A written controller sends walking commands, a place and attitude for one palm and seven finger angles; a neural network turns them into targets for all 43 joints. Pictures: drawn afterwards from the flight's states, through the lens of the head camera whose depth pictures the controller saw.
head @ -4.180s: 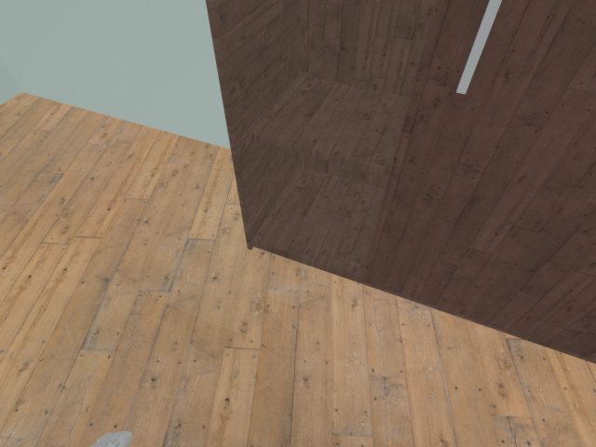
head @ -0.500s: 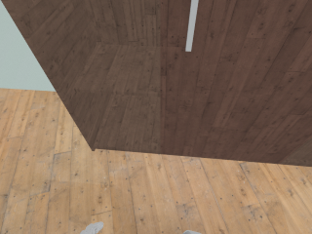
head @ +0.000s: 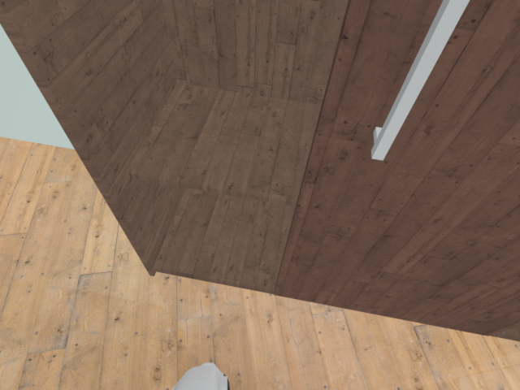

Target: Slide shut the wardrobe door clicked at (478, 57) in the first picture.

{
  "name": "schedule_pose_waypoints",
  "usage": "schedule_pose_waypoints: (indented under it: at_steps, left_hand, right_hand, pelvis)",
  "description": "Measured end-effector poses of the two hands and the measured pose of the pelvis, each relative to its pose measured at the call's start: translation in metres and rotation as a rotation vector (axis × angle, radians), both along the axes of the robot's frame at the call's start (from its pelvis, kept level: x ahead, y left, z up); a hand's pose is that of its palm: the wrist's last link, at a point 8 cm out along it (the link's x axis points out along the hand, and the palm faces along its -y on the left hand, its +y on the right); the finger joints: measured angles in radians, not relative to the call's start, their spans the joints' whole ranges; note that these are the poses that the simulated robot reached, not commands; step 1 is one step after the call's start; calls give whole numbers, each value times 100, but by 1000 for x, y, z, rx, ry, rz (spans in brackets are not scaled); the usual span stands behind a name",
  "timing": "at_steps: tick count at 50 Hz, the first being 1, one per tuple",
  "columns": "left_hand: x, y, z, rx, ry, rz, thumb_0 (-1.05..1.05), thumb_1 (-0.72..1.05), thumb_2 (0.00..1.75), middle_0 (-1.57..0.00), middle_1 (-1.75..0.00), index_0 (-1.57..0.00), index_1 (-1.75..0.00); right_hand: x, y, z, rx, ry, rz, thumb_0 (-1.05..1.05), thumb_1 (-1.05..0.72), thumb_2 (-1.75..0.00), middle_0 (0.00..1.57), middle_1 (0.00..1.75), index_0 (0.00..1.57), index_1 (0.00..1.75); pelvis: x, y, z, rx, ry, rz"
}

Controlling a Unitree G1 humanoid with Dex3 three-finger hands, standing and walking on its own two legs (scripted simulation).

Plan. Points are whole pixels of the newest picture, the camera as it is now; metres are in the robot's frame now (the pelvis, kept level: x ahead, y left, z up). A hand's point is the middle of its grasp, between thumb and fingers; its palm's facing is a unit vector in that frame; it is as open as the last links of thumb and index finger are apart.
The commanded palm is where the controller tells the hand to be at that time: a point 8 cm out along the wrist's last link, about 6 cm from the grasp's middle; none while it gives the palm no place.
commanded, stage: come to a stop and stand still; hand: right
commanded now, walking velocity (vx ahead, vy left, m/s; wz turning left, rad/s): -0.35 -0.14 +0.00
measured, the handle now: (423, 51) +0.46 -0.13 +0.28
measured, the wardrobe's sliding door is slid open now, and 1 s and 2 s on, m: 0.48 0.48 0.48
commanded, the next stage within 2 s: none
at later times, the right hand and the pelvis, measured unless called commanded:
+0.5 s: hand out of the picture +0.00 -0.26 -0.16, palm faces +0.09 +0.98 -0.18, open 7.4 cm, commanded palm none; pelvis -0.05 -0.06 +0.02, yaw -1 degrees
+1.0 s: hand out of the picture -0.10 -0.23 -0.15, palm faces +0.00 +0.98 -0.19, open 7.4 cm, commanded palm none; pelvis -0.09 -0.07 +0.02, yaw +1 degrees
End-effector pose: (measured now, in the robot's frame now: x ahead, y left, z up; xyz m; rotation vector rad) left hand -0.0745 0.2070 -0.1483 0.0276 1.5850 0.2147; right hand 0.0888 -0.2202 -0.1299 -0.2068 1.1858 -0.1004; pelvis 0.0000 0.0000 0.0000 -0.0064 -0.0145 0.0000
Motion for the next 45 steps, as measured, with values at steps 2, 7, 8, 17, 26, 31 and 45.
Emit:
schedule_pose_waypoints:
  at_steps: [2,7,8,17,26,31,45]
  left_hand:
    - [14,4,0,-2,-1,-9,0,91,90,-20,-30,-20,-30]
    - [62,15,2,17,-92,-62,0,91,90,-20,-30,-20,-30]
    - [72,16,3,24,-120,-72,0,91,90,-20,-30,-20,-30]
    - [113,-1,20,108,-349,-161,0,92,90,-20,-30,-20,-30]
    - [64,-43,46,126,-287,-170,0,92,90,-20,-30,-20,-30]
    - [44,-55,43,119,-255,-142,0,93,90,-20,-30,-20,-30]
    - [-31,-75,15,-7,-154,-66,0,92,90,-20,-30,-20,-30]
  right_hand:
    - [-1,4,2,-3,10,-16,0,-91,-90,20,30,19,30]
    - [-10,-5,8,-30,24,-64,0,-92,-90,20,30,20,30]
    - [-12,-8,9,-33,26,-66,0,-92,-90,20,30,20,30]
    - [-43,-54,-10,0,-14,-97,0,-91,-90,20,30,20,30]
    - [-114,-90,-3,31,111,-147,1,-91,-90,20,30,19,30]
    - [-160,-99,0,14,243,-146,1,-91,-90,20,30,19,30]
    - [-183,-71,12,1,231,-92,1,-91,-90,20,30,19,30]
  pelvis:
    - [1,2,3,-4,-3,-7]
    - [-5,1,9,-10,4,-15]
    - [-8,-1,9,-9,6,-16]
    - [-37,-34,-2,29,2,-20]
    - [-52,-66,21,36,26,-11]
    - [-57,-76,23,16,41,-1]
    - [-83,-76,23,-4,-5,14]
